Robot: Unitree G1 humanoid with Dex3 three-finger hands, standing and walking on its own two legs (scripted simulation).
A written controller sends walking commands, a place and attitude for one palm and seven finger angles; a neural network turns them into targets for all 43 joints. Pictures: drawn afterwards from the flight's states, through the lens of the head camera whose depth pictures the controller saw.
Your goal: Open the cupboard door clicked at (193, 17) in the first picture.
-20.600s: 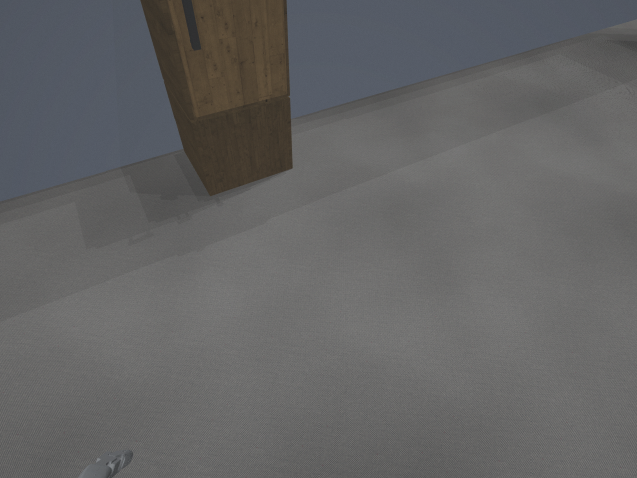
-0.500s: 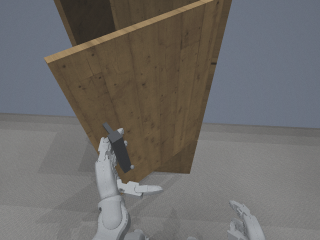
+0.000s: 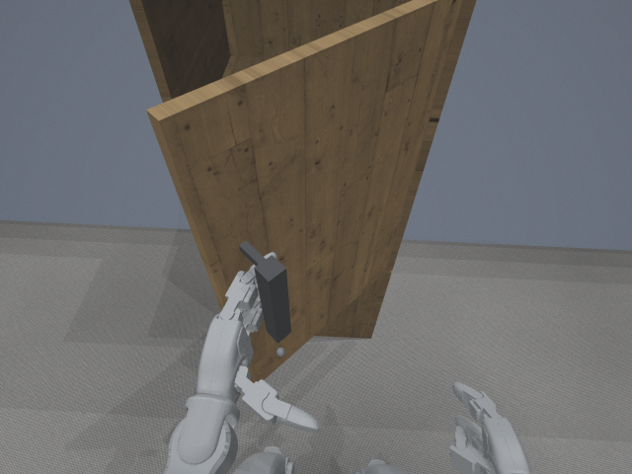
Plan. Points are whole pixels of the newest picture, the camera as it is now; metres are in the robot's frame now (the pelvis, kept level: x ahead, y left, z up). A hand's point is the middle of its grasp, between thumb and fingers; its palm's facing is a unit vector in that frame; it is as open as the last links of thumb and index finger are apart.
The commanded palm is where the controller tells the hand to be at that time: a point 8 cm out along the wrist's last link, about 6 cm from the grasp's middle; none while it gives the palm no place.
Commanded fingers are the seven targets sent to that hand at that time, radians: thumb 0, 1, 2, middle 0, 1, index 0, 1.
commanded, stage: slide the hand sideways off the handle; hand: left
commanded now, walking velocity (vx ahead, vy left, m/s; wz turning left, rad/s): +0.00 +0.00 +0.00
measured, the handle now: (264, 293) +0.32 +0.08 +0.06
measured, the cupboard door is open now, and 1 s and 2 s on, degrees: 46 43 43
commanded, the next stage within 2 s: draw the hand back to the body in 0.78 s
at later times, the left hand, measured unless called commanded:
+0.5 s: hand (230, 379) +0.22 +0.11 +0.06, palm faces -0.03 -1.00 -0.01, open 16.2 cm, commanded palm +0.19 +0.17 +0.06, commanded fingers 0.00 -0.50 0.30 -0.15 -0.30 -0.15 -0.30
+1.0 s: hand (203, 395) +0.20 +0.13 +0.06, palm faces -0.07 -1.00 -0.04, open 16.3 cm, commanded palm +0.17 +0.20 +0.08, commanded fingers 0.00 -0.50 0.30 -0.15 -0.30 -0.15 -0.30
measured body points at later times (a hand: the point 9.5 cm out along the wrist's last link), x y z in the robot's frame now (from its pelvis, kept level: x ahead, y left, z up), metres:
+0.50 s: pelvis +0.02 -0.01 -0.01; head +0.07 -0.01 +0.44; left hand +0.21 +0.16 +0.06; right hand +0.21 -0.22 -0.08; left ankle +0.04 +0.07 -0.67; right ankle +0.02 -0.10 -0.67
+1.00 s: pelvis +0.01 -0.02 -0.02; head +0.06 -0.02 +0.43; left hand +0.20 +0.19 +0.07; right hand +0.20 -0.25 -0.08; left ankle +0.04 +0.07 -0.67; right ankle +0.02 -0.10 -0.67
